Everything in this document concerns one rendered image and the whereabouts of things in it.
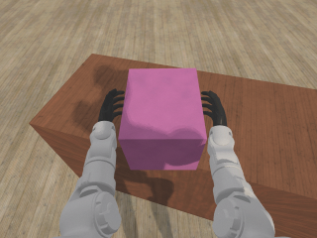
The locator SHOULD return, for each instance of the left robot upper arm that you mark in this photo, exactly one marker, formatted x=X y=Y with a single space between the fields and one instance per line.
x=95 y=215

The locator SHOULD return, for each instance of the right robot hand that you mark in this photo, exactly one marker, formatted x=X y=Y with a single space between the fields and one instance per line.
x=218 y=114

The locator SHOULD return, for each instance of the pedestal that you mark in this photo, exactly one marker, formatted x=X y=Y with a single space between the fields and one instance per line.
x=274 y=127

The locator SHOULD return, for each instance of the left robot forearm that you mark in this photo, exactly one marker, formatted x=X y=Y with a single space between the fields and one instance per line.
x=100 y=163

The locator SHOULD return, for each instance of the right robot upper arm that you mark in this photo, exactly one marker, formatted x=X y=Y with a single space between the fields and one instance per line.
x=236 y=218

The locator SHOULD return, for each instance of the carton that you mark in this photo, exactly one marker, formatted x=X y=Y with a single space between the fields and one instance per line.
x=162 y=125

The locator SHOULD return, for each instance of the right robot forearm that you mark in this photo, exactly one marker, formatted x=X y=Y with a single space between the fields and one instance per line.
x=226 y=170

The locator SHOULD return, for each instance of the left robot hand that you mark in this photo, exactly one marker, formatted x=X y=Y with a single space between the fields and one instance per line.
x=107 y=109

